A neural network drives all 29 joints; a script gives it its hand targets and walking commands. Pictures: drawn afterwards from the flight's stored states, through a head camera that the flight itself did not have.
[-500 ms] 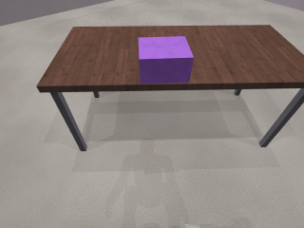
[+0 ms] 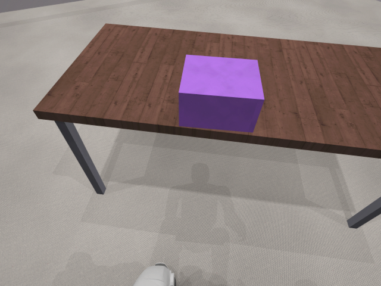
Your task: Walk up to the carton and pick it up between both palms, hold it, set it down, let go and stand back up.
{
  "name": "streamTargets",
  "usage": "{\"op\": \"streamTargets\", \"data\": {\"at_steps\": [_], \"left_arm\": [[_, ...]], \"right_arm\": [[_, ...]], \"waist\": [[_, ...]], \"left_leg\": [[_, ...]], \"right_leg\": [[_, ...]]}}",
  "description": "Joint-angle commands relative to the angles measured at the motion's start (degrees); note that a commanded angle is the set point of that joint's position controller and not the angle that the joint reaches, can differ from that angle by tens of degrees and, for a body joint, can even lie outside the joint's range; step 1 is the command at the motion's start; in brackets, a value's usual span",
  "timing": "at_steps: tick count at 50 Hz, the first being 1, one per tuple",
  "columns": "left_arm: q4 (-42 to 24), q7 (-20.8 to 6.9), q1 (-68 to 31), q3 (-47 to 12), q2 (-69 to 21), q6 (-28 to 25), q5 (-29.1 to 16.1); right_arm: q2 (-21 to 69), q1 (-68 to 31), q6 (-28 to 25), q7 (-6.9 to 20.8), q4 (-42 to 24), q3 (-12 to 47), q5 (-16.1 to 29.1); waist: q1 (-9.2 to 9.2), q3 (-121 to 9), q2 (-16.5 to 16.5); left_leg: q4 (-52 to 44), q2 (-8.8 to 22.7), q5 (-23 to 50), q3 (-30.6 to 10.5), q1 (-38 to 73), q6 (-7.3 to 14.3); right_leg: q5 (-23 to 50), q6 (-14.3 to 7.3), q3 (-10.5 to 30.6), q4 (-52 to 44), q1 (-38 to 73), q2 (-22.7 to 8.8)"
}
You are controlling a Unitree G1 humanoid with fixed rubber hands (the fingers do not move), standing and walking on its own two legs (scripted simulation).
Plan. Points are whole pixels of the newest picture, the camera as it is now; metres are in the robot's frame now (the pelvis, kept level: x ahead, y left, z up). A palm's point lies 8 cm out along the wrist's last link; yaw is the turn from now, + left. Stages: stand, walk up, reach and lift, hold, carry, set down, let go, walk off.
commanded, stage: walk up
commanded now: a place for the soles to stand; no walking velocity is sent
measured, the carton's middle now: (218, 92) +0.71 -0.03 -0.02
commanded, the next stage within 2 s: none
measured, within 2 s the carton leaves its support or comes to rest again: neither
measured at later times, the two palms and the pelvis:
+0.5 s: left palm (138, 227) +0.27 +0.17 -0.13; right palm out of the picture +0.14 -0.32 -0.15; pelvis +0.18 -0.07 -0.01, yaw -2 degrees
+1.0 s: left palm (130, 220) +0.28 +0.19 -0.12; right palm (333, 243) +0.27 -0.33 -0.12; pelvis +0.20 -0.07 +0.00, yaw +0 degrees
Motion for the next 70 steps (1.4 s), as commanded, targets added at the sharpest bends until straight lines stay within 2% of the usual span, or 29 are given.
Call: {"op": "streamTargets", "data": {"at_steps": [1, 2, 3, 4, 5, 6, 7, 10, 15, 17, 19, 20, 21, 22, 23, 24, 25, 27, 30, 32, 34, 38, 49, 61, 62, 63, 65, 67, 70], "left_arm": [[-2.1, 0.4, 2.4, 2.1, 11.5, 0.3, 0.3], [-2.2, 0.2, 3.2, 1.6, 10.8, 0.7, 0.4], [-3.3, 0.2, 5.3, 0.9, 9.0, 1.1, 0.2], [-5.2, 0.0, 8.4, 0.3, 8.1, 1.8, -1.1], [-7.1, 0.1, 3.6, 1.6, 12.1, 2.8, -0.7], [-8.4, -0.1, -1.6, 2.1, 13.0, 2.9, -0.4], [-10.1, -0.5, -7.0, 2.1, 10.4, 2.8, -1.5], [-7.8, -1.5, 1.5, 2.3, 7.3, 2.7, 0.1], [-11.0, -2.5, -5.9, 2.2, 5.8, 2.8, 0.0], [-10.8, -2.1, -7.3, 1.8, 5.1, 2.4, -0.5], [-10.4, -1.4, -6.2, 2.4, 6.1, 1.8, -0.8], [-10.0, -0.9, -4.3, 2.6, 7.0, 1.4, -0.8], [-10.6, -0.4, -3.2, 2.8, 9.3, 0.9, -1.0], [-12.2, 0.0, -2.6, 3.5, 13.4, 0.6, -0.9], [-13.4, 0.4, -4.4, 3.9, 16.1, 1.4, -3.3], [-14.8, 1.3, -11.0, 4.6, 18.4, 2.6, -4.7], [-15.1, 1.8, -13.8, 4.2, 17.7, 3.4, -4.2], [-14.6, 1.8, -16.6, 2.9, 15.6, 4.3, -2.8], [-14.4, 1.3, -21.1, 1.9, 15.9, 4.3, -2.1], [-14.9, 0.7, -20.9, 1.1, 13.7, 4.0, -3.6], [-13.3, 0.7, -20.9, 0.5, 11.9, 4.0, -3.5], [-12.4, 0.5, -21.4, 0.8, 13.6, 3.2, -2.8], [-11.8, 0.1, -22.6, 0.0, 13.9, 3.8, -2.9], [-9.8, 0.3, -19.6, 0.0, 16.1, 3.3, -2.9], [-10.3, 1.9, -13.2, 2.0, 18.8, 3.0, -1.1], [-9.4, 2.9, -10.8, 3.2, 22.2, 3.1, -1.0], [-10.6, 4.4, -10.5, 4.5, 21.4, 3.2, -0.9], [-11.8, 5.3, -14.3, 4.7, 19.8, 2.5, -0.6], [-13.4, 4.4, -18.7, 5.3, 19.7, 2.9, 0.2]], "right_arm": [[-3.4, 6.7, -1.7, -1.0, -2.7, -1.7, -0.3], [-5.4, 13.0, -2.0, -1.5, -1.4, -2.7, -0.7], [-8.8, 20.0, -2.1, -2.1, -0.8, -4.0, -1.2], [-14.1, 22.9, -1.6, -2.8, -1.9, -5.2, 0.7], [-14.9, 20.8, -0.7, -3.8, -2.1, -5.9, 3.3], [-13.2, 17.4, -0.6, -4.3, -3.2, -5.1, 3.8], [-12.4, 12.4, -1.1, -4.7, -4.5, -4.4, 2.6], [-7.4, 10.5, -3.3, -3.3, -3.0, -2.7, 0.9], [-7.9, 10.0, -4.1, -2.8, -1.4, -2.5, 0.5], [-8.3, 8.9, -3.1, -2.1, -1.3, -1.9, 0.7], [-9.6, 8.1, -1.8, -1.5, -1.2, -1.3, 1.2], [-10.0, 7.7, -1.0, -1.2, -1.3, -0.8, 1.6], [-9.2, 8.8, -0.4, -0.8, -1.3, 0.2, 1.7], [-5.8, 12.6, 0.1, -0.6, -1.6, 1.6, 1.6], [-2.7, 18.7, 1.7, -1.4, -0.8, 2.8, 2.2], [-4.2, 16.2, 3.3, -2.0, -0.4, 2.8, 2.7], [-5.2, 13.6, 3.7, -2.4, -0.8, 2.7, 2.6], [-7.3, 15.3, 3.3, -3.1, 0.8, 2.2, 2.7], [-8.0, 16.6, 2.2, -2.4, 1.8, 1.4, 2.1], [-11.3, 10.6, 1.4, -2.2, -1.1, 0.6, 2.6], [-11.5, 8.0, 1.3, -1.7, -0.7, 0.6, 3.9], [-10.8, 7.7, 1.5, -1.7, -1.2, 0.5, 3.0], [-11.9, 3.2, 2.1, -1.4, -2.2, 0.3, 3.5], [-11.5, 3.8, 1.7, -0.9, -0.2, 1.0, 3.4], [-15.2, 1.2, 3.0, 0.2, -2.7, -0.6, 0.9], [-12.9, 1.8, 3.6, 0.6, -3.4, -0.2, 0.2], [-11.7, 1.7, 5.0, 0.6, -4.9, -0.6, -0.4], [-11.2, 2.3, 5.6, 0.6, -6.1, -1.1, -0.1], [-9.2, 7.5, 5.3, 1.6, -4.8, -1.5, 0.4]], "waist": [[-5.45, 4.4, -1.0], [-7.75, 0.8, 1.8], [-10.06, -5.9, 8.3], [-10.40, -11.3, 15.2], [-10.74, -7.8, 8.7], [-9.61, -0.5, 3.7], [-8.02, 5.8, -0.8], [-3.60, 0.8, 3.7], [-3.21, 4.0, 5.1], [-3.34, 2.4, 7.6], [-1.81, 0.2, 5.8], [-0.97, -1.0, 4.0], [-0.37, -1.2, 0.9], [-1.09, -4.6, -7.1], [-3.15, -9.4, -10.9], [-2.64, -6.8, -10.7], [-2.45, -4.3, -10.7], [-3.71, -5.1, -11.1], [-6.07, -6.0, -6.0], [-3.40, -4.8, -0.5], [-2.43, -4.5, 2.2], [-3.44, -7.1, 1.9], [-3.21, -4.6, 1.1], [-3.24, -3.8, -0.6], [-1.33, -3.6, 1.0], [-0.84, -5.2, -5.0], [0.44, -4.3, -8.3], [-2.24, -3.8, -6.6], [-4.04, -6.5, -10.0]], "left_leg": [[-4.9, -2.9, 1.8, 2.7, 15.4, 1.8], [-5.6, -3.1, 0.4, 1.0, 23.3, 2.6], [-8.0, 6.4, -8.8, -12.4, 33.0, 5.4], [-18.6, 22.1, -21.9, -42.2, 39.3, 13.3], [-26.5, 25.2, -36.6, -51.6, 32.8, 16.3], [-28.5, 24.3, -37.4, -47.0, 26.1, 13.1], [-26.3, 22.1, -26.2, -34.4, 18.8, 12.8], [-25.8, 16.5, -13.6, -19.5, 12.4, 10.8], [-24.4, 14.0, -6.5, -8.6, 9.2, 10.0], [-18.8, 10.5, 2.0, -2.6, 4.8, 7.9], [-10.7, 9.4, 9.5, -0.8, 2.9, 5.9], [-6.5, 7.8, 7.9, -0.6, 1.3, 4.1], [-2.7, 5.9, 3.0, -0.9, 0.6, 1.8], [7.0, 1.7, -14.4, 1.0, 0.5, -1.5], [14.8, 0.6, -31.6, -2.8, 8.5, -3.6], [17.0, 1.2, -33.3, -3.9, 6.2, -4.2], [17.0, 1.9, -31.7, -4.9, 4.3, -4.3], [11.2, 2.4, -27.9, -4.4, 7.9, -4.0], [-4.2, 0.9, -8.7, -2.1, 15.8, -1.8], [-9.7, 5.4, -4.9, -10.5, 10.1, 0.8], [-11.1, 5.7, -4.3, -10.1, 6.5, 1.5], [-7.1, 3.7, 1.9, -6.9, 11.2, 0.7], [-13.1, 4.5, -7.3, -9.4, 9.2, 1.7], [-14.1, 3.0, -11.0, -8.6, 9.6, 1.0], [-5.7, 0.0, -13.0, -5.8, 3.6, 0.4], [1.9, -1.5, -16.3, -3.6, -1.1, -1.2], [18.3, 1.6, -25.3, -6.6, -4.6, -3.0], [20.7, 5.6, -21.9, -11.3, -2.9, -4.0], [11.2, 3.0, -21.9, -5.6, 7.3, -4.1]], "right_leg": [[20.0, -7.6, 7.5, 0.9, -15.3, -12.8], [20.8, -6.1, 5.1, 11.6, -17.6, -9.9], [12.4, -3.5, 2.5, 28.1, -24.3, -5.9], [-7.2, 0.2, 3.4, 45.4, -35.6, 1.1], [-9.3, 0.7, 9.4, 50.4, -39.1, -1.7], [-4.6, 0.4, 12.5, 52.2, -40.8, -3.2], [0.0, 1.1, 13.0, 50.2, -41.9, -4.8], [2.1, 2.6, 12.8, 42.8, -31.3, -5.6], [10.3, 3.6, 10.3, 25.2, -31.2, -7.2], [16.1, 2.5, 6.3, 17.2, -21.8, -4.2], [24.4, 1.5, 3.0, 11.1, -12.5, -0.7], [27.6, 0.8, 2.5, 6.8, -6.9, 0.6], [31.9, 0.3, 6.1, 2.4, -4.5, -1.9], [41.9, -1.4, 19.6, -0.6, -3.5, -14.5], [38.9, -7.9, 29.8, -4.4, -10.2, -22.5], [25.9, -11.8, 31.1, -8.0, -14.2, -22.4], [19.3, -12.3, 30.2, -9.3, -16.3, -20.9], [20.2, -10.5, 24.9, -7.5, -18.5, -18.2], [21.9, -6.4, 19.2, -2.2, -21.9, -15.3], [18.1, -3.9, 14.2, 1.4, -20.2, -9.8], [20.0, -3.1, 10.7, 4.2, -15.2, -6.6], [30.6, -4.2, 11.5, 4.0, -15.0, -8.9], [15.8, -2.4, 10.2, 0.2, -17.0, -6.9], [10.3, -2.2, 12.4, -4.3, -17.3, -8.2], [6.5, -5.3, 17.1, -6.6, -11.8, -12.5], [4.4, -9.4, 25.6, -11.0, -8.0, -19.6], [5.9, -15.7, 31.9, -14.6, -10.3, -28.3], [6.1, -13.8, 27.5, -15.1, -14.4, -27.1], [0.7, -9.3, 17.3, -13.1, -19.9, -20.2]]}}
